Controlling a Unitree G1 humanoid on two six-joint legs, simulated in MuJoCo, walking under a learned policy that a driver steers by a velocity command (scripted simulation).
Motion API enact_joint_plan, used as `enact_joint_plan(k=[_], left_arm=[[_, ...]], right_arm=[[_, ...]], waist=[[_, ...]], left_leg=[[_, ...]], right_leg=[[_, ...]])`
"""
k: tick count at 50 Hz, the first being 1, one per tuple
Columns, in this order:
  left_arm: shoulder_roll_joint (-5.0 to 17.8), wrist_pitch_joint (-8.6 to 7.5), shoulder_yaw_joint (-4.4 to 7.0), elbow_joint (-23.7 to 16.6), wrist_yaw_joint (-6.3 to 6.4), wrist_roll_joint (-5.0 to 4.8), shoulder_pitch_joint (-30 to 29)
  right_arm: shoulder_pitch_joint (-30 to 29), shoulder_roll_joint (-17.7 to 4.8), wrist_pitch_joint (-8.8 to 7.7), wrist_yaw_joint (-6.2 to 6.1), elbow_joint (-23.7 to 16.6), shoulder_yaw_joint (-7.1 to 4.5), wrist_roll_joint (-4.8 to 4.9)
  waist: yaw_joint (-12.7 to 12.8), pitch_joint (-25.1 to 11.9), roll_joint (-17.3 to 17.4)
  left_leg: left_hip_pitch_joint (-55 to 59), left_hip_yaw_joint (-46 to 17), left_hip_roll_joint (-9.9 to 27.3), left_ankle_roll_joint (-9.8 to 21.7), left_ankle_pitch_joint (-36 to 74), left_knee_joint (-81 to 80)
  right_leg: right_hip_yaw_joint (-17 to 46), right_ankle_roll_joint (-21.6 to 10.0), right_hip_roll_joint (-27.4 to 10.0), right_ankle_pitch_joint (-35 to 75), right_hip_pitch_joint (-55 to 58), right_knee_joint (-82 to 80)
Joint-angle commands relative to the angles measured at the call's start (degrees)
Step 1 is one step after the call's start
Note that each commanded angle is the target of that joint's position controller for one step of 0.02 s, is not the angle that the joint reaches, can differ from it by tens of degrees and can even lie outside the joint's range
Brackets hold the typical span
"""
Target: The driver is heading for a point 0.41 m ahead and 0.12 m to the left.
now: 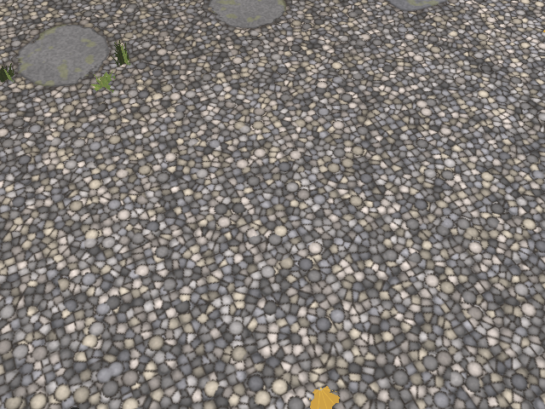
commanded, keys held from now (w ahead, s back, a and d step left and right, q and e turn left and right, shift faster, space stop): q+shift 0.66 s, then shift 0.12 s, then e+shift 0.22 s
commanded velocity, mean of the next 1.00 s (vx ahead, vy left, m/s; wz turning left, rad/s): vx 0.05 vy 0.00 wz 0.67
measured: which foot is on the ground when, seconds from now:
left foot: down 0.00-0.30, up 0.32-0.76, down 0.78-1.00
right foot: up 0.00-0.28, down 0.30-0.78, up 0.80-1.00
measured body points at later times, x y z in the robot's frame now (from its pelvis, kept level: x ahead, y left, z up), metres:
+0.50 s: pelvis +0.09 -0.05 +0.01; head +0.13 -0.07 +0.46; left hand +0.11 +0.27 -0.07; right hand +0.33 -0.28 -0.11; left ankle +0.02 +0.05 -0.64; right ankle +0.16 -0.13 -0.74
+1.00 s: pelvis +0.06 -0.03 +0.01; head +0.06 +0.01 +0.46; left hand -0.09 +0.20 -0.14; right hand +0.35 -0.08 -0.08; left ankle +0.00 +0.03 -0.74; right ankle +0.13 -0.14 -0.67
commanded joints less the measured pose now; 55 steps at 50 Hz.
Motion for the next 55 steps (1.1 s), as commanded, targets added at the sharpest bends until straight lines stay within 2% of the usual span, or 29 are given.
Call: enact_joint_plan(k=[1, 7, 10, 12, 14, 15, 16, 17, 18, 19, 20, 21, 23, 27, 31, 34, 36, 37, 38, 39, 40, 41, 42, 43, 44, 45, 48, 52, 55], left_arm=[[3.7, 1.47, 0.37, -1.9, 0.57, -0.27, 8.9], [4.7, 2.53, 0.14, -4.8, 1.26, -1.09, -1.1], [4.5, 1.31, -0.10, -5.5, 1.42, -1.97, -3.2], [4.5, 0.34, -0.08, -5.1, 1.61, -2.57, -1.3], [5.0, -0.66, 0.31, -4.1, 2.26, -2.47, 3.5], [7.6, -1.10, 1.00, -4.0, 2.87, -2.03, 4.1], [13.2, -0.59, 2.00, -5.7, 3.18, -1.46, 1.8], [12.2, 0.18, 2.17, -5.8, 2.83, -1.17, 1.3], [8.4, 0.59, 1.52, -5.7, 2.67, -1.69, 2.2], [5.8, 0.84, 0.93, -5.9, 2.50, -1.88, 0.8], [5.4, 1.07, 0.79, -6.4, 2.41, -1.56, -0.3], [5.6, 1.23, 0.88, -6.8, 2.56, -1.20, -0.5], [5.8, 1.27, 1.25, -6.7, 2.30, -0.86, 2.1], [8.0, 1.14, 2.78, -5.2, 1.99, -0.81, 8.1], [9.4, 0.97, 3.93, -5.1, 1.12, -0.54, 8.8], [10.4, 0.91, 4.67, -4.9, 0.13, -0.60, 9.1], [11.1, 1.06, 5.06, -4.2, -0.35, -1.22, 10.2], [11.2, 1.38, 5.12, -4.1, -0.48, -1.99, 9.6], [10.6, 1.77, 5.06, -3.4, -0.65, -2.60, 10.6], [7.7, 2.25, 4.34, -3.7, -1.04, -2.39, 13.6], [3.0, 3.19, 2.66, -7.2, -0.51, -1.29, 12.6], [6.1, 4.29, 3.24, -5.9, 0.17, -1.25, 9.3], [4.5, 4.71, 2.90, -4.8, -0.11, -2.48, 9.7], [4.0, 4.60, 2.69, -2.6, -0.51, -3.05, 11.6], [4.8, 4.60, 3.03, -0.8, -0.85, -2.31, 13.5], [5.8, 4.62, 3.39, 1.0, -1.13, -1.89, 15.6], [7.3, 4.63, 4.47, 1.3, -1.79, -2.55, 15.5], [5.3, 5.46, 4.41, -0.2, -2.14, -2.10, 12.4], [3.7, 5.63, 4.06, -1.9, -2.80, -2.06, 10.5]], right_arm=[[-0.9, -9.8, 0.12, -0.22, -4.7, -2.97, -0.58], [0.3, -10.7, 3.42, -0.83, -6.7, -4.62, -0.09], [0.6, -11.0, 4.58, -0.96, -7.3, -5.37, -0.67], [-1.0, -10.9, 4.96, -0.97, -8.0, -5.65, -0.89], [-4.3, -10.4, 5.04, -1.03, -9.0, -5.53, -0.19], [-2.8, -7.8, 4.86, -1.06, -9.3, -4.90, 0.32], [1.4, -3.3, 4.73, -1.14, -10.5, -3.89, 1.02], [0.9, -9.9, 4.81, -1.36, -10.0, -5.25, -0.80], [-1.4, -12.0, 5.00, -1.06, -9.8, -5.90, -1.57], [-2.0, -11.6, 5.46, -0.55, -9.3, -5.92, -1.68], [-1.6, -10.6, 6.13, 0.05, -9.0, -5.72, -1.48], [-1.1, -10.2, 6.66, 0.79, -8.9, -5.46, -1.03], [-3.3, -9.6, 7.12, 1.55, -10.0, -4.86, -0.16], [-9.3, -8.3, 7.54, 2.46, -12.6, -3.84, -0.07], [-12.7, -6.7, 7.82, 3.40, -14.8, -3.07, 0.27], [-13.9, -6.2, 7.86, 3.44, -15.8, -2.73, 0.71], [-13.3, -6.1, 7.67, 3.10, -15.9, -2.70, 0.54], [-11.0, -5.8, 7.33, 2.73, -15.2, -2.70, 0.07], [-8.1, -6.5, 6.63, 1.95, -13.9, -2.82, -0.78], [-5.7, -11.3, 5.70, 1.01, -13.2, -3.77, -1.70], [-6.5, -18.6, 5.13, 0.57, -14.7, -5.14, -0.68], [-3.6, -13.4, 4.85, 0.17, -13.7, -4.12, -0.15], [-8.1, -7.8, 4.62, -0.39, -13.3, -1.62, -0.53], [-13.7, -3.7, 4.48, -0.94, -13.3, 0.02, -0.80], [-16.5, -2.4, 4.04, -1.77, -13.1, 0.78, -0.87], [-16.3, -2.5, 3.73, -2.32, -12.7, 0.99, -1.08], [-13.3, -6.8, 4.19, -2.97, -11.5, -0.42, -0.65], [-12.4, -5.7, 4.49, -3.50, -10.9, -0.44, -1.04], [-12.0, -5.7, 3.97, -3.44, -10.2, -0.73, -1.46]], waist=[[5.6, -15.1, 3.9], [1.9, -12.6, 7.5], [0.0, -10.5, 9.3], [0.4, -9.8, 10.4], [3.5, -9.0, 10.3], [2.4, -10.3, 4.5], [-0.9, -12.5, -9.7], [0.3, -11.7, -8.3], [0.4, -11.0, -5.2], [0.0, -9.2, -3.7], [-0.5, -9.0, -4.7], [-0.5, -8.9, -6.9], [0.8, -9.4, -7.4], [4.2, -9.5, -8.8], [4.7, -10.2, -9.4], [5.1, -11.0, -10.9], [4.8, -11.6, -11.6], [3.0, -11.8, -10.3], [1.2, -12.3, -6.1], [1.1, -12.8, 7.4], [1.6, -11.7, 19.6], [-2.2, -14.1, 10.4], [1.0, -11.5, 10.3], [3.8, -9.2, 9.7], [5.0, -8.5, 11.7], [4.7, -8.8, 12.1], [3.4, -8.4, 8.3], [2.0, -5.8, 7.7], [1.6, -6.0, 7.6]], left_leg=[[4.3, -15.7, 13.6, 9.0, 39.4, -1.7], [4.4, -24.4, 10.4, 4.6, 4.3, -3.0], [7.6, -28.8, 10.3, 4.4, 0.6, -1.7], [7.6, -31.3, 9.8, 3.2, 2.8, -0.3], [3.4, -31.6, 7.2, -0.2, -1.5, 2.2], [-0.6, -27.3, 3.6, -3.0, -15.8, 7.4], [-8.8, -13.6, -4.4, -6.2, -31.8, 21.7], [-13.0, -5.7, -3.7, -7.1, -33.1, 32.7], [-12.4, -4.2, 0.5, -7.7, -29.2, 38.6], [-11.8, -3.6, 1.9, -7.9, -25.7, 41.8], [-11.5, -2.6, 2.3, -8.2, -23.1, 45.3], [-12.1, -1.1, 2.7, -8.7, -21.7, 48.3], [-13.1, 1.0, 3.9, -9.6, -20.1, 48.2], [-15.0, 2.7, 6.6, -10.1, -20.3, 40.8], [-8.9, 5.2, 8.6, -8.7, -21.6, 31.2], [-1.1, 8.3, 7.2, -7.0, -22.9, 22.7], [2.3, 8.8, 5.9, -5.5, -22.6, 15.8], [6.4, 8.9, 5.1, -4.6, -18.4, 8.5], [12.8, 7.2, 4.9, -3.8, -10.3, -0.8], [21.9, -8.3, 16.1, -1.7, -4.0, -7.1], [18.8, -23.8, 31.6, 7.3, 18.5, -5.3], [17.5, -16.6, 30.4, 10.6, 23.7, -2.9], [14.0, -10.1, 26.3, 9.4, 22.9, -3.2], [10.9, -4.3, 21.9, 6.2, 17.9, -4.9], [10.6, -0.6, 19.2, 4.2, 18.5, -5.2], [10.7, 2.2, 18.4, 3.9, 22.5, -4.6], [14.5, 2.7, 21.7, 5.2, 21.4, -3.5], [15.6, 2.5, 24.2, 6.5, 8.4, -4.9], [15.6, 3.8, 25.2, 6.8, 7.3, -4.0]], right_leg=[[-1.4, 1.3, 0.1, 2.8, 5.3, -5.2], [1.4, 1.0, 1.1, 7.7, 2.9, -14.4], [2.3, 0.2, 2.6, 4.7, 3.8, -21.9], [2.8, -0.7, 3.4, 3.2, 8.5, -29.4], [2.5, -1.6, 2.5, 7.7, 18.5, -43.4], [8.0, -3.1, -5.1, 8.3, 24.9, -50.0], [24.1, -8.4, -21.6, 12.1, 31.2, -53.0], [27.7, -13.8, -25.4, 20.7, 26.9, -52.7], [22.0, -14.7, -23.4, 26.4, 25.7, -51.0], [14.5, -13.4, -19.1, 28.6, 23.5, -49.9], [9.0, -12.1, -15.8, 30.3, 22.9, -49.1], [5.1, -11.8, -14.1, 33.7, 23.0, -48.3], [1.2, -11.8, -13.5, 36.3, 24.8, -47.6], [-0.8, -12.9, -16.7, 35.7, 30.5, -47.3], [-5.5, -12.6, -18.9, 33.8, 29.1, -46.5], [-9.2, -11.0, -19.1, 33.5, 25.9, -43.9], [-9.2, -10.2, -19.7, 34.5, 25.8, -40.9], [-10.5, -8.6, -19.1, 33.5, 24.1, -37.5], [-12.7, -5.4, -18.0, 29.2, 20.0, -32.5], [-16.3, -1.5, -13.4, 9.7, 8.2, -19.8], [-14.8, 1.4, -4.5, -14.2, -2.8, -12.2], [-7.6, 1.2, -6.7, -12.8, 1.0, -6.6], [-5.8, 0.5, -6.6, -9.0, 3.4, -6.9], [-4.6, 0.3, -7.1, -4.1, 6.8, -10.7], [-5.4, 0.2, -5.8, -0.5, 8.9, -12.3], [-4.8, 0.3, -3.8, 0.7, 11.1, -11.8], [-4.7, 0.1, -1.6, -1.1, 7.1, -7.0], [-6.0, 0.6, -3.2, -1.8, 3.0, -8.3], [-7.3, 0.1, -4.0, -2.5, 4.7, -13.9]])
Keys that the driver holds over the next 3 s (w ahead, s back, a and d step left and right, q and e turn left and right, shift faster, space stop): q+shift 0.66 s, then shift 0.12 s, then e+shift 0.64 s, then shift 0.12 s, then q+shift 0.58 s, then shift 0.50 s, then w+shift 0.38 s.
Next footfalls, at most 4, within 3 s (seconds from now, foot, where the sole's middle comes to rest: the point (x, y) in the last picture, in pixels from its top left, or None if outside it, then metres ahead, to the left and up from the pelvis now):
0.30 right None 0.19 -0.12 -0.77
0.78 left None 0.03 0.06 -0.77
1.28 right None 0.12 -0.12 -0.77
1.80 left None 0.09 0.05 -0.77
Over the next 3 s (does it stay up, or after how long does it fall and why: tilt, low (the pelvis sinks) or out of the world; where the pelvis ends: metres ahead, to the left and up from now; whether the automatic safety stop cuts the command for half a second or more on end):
stays up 0.22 -0.03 0.00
